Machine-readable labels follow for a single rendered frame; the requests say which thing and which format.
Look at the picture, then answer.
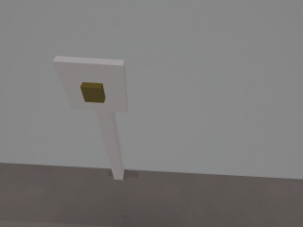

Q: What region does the panel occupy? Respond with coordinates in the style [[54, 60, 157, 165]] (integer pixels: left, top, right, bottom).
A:
[[52, 56, 128, 181]]

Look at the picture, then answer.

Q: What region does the button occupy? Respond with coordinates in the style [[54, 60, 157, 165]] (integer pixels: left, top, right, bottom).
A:
[[80, 82, 106, 103]]

